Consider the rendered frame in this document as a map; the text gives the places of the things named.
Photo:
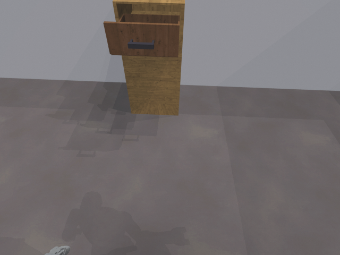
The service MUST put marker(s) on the cabinet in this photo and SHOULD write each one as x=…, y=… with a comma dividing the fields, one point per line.
x=153, y=83

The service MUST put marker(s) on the handle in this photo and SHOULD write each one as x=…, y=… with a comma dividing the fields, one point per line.
x=141, y=45

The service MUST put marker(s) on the drawer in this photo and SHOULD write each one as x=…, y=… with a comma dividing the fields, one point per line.
x=163, y=29

